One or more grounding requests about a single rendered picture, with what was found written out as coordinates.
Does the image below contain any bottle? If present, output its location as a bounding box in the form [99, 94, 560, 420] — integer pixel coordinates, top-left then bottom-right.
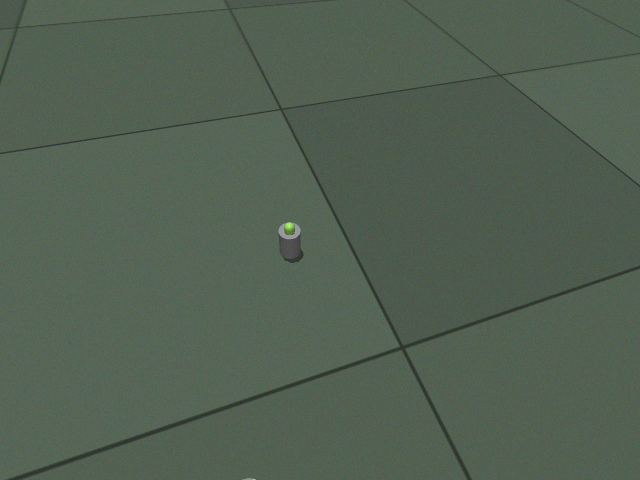
[278, 222, 301, 259]

